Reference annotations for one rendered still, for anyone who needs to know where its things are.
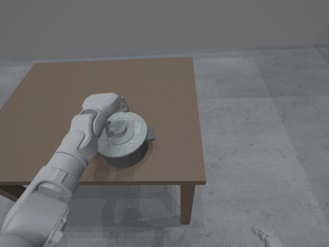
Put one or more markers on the robot left hand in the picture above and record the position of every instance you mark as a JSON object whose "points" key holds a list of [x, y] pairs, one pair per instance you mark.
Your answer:
{"points": [[108, 103]]}

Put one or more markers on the pot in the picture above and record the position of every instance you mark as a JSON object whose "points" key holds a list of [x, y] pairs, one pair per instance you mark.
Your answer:
{"points": [[134, 158]]}

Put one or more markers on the left robot upper arm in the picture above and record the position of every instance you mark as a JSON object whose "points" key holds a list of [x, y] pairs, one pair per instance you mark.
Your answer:
{"points": [[40, 222]]}

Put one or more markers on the table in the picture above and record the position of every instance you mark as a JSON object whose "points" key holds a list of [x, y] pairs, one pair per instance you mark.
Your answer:
{"points": [[38, 114]]}

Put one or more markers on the left robot forearm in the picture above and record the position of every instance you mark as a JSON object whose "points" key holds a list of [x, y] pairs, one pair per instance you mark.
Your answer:
{"points": [[60, 177]]}

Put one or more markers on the knob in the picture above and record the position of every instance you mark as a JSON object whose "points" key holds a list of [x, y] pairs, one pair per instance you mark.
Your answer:
{"points": [[118, 127]]}

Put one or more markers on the lid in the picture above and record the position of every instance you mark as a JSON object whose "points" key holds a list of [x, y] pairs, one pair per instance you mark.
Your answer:
{"points": [[130, 141]]}

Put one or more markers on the robot right hand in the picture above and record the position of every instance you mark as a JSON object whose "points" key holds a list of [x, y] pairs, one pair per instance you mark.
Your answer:
{"points": [[266, 237]]}

